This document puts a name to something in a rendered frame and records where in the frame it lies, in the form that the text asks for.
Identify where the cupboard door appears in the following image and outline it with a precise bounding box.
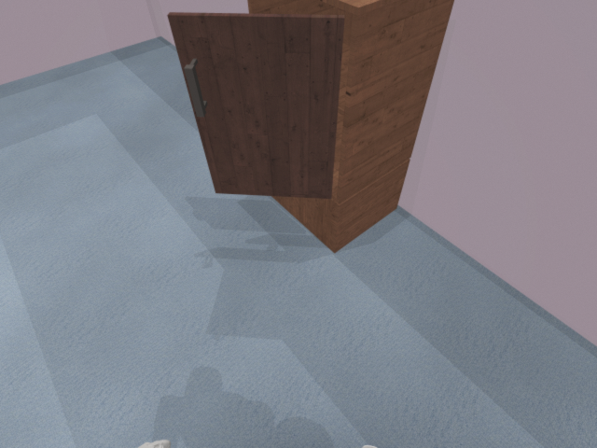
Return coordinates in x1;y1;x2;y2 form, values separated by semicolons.
167;12;344;199

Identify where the handle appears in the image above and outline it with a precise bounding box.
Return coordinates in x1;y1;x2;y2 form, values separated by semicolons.
184;59;208;117

